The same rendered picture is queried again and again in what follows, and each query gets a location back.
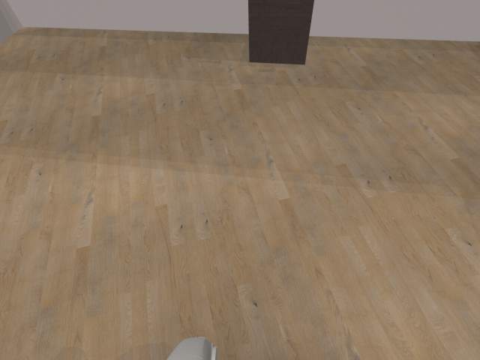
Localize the robot left thigh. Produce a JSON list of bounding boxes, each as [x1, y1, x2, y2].
[[167, 337, 218, 360]]

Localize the cabinet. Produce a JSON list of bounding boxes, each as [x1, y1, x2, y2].
[[248, 0, 314, 65]]

